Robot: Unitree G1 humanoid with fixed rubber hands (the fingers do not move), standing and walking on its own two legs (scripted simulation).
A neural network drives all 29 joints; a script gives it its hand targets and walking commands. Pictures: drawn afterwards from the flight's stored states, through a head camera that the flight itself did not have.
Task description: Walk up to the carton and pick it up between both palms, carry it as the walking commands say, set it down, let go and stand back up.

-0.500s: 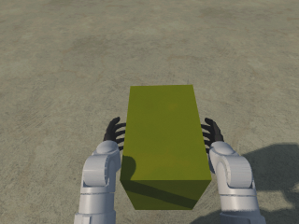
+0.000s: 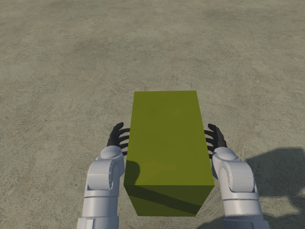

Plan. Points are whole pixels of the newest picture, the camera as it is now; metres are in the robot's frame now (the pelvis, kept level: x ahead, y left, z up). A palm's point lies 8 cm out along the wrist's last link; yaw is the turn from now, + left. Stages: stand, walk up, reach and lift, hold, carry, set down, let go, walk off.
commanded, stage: carry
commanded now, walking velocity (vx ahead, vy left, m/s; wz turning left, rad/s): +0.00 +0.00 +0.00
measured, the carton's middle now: (165, 156) +0.31 +0.00 +0.00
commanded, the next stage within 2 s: hold in 0.08 s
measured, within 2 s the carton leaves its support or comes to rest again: neither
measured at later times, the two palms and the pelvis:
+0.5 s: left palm (113, 154) +0.28 +0.14 +0.07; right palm (219, 154) +0.28 -0.13 +0.07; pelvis -0.03 +0.00 +0.00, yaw -2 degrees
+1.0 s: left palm (106, 158) +0.28 +0.16 +0.05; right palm (208, 157) +0.28 -0.11 +0.04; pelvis -0.02 +0.01 +0.00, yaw -4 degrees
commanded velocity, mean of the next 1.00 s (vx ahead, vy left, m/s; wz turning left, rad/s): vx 0.00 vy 0.00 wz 0.00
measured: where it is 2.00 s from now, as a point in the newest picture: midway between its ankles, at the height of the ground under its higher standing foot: outside the picture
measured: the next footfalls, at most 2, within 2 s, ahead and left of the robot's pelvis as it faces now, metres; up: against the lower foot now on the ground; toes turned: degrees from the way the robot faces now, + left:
none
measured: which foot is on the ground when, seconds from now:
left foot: down 0.00-1.00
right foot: down 0.00-1.00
